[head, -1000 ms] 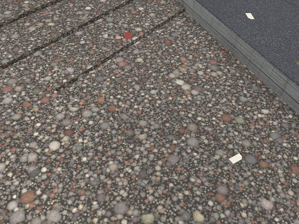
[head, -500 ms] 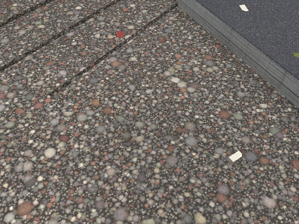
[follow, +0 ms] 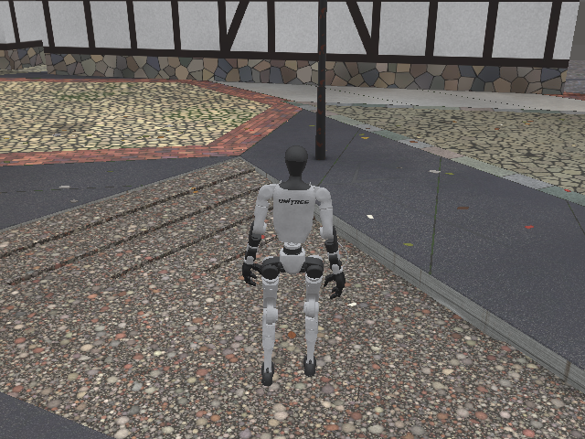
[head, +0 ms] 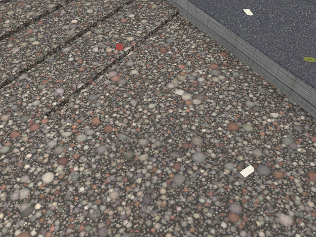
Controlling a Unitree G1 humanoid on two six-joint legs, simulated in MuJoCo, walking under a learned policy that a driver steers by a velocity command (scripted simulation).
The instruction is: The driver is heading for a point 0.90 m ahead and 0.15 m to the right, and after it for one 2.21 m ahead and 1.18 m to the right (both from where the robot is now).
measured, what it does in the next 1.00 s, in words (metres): goes down, turning right: left foot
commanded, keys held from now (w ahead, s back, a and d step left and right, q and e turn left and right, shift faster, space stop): w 0.46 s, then w+e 0.54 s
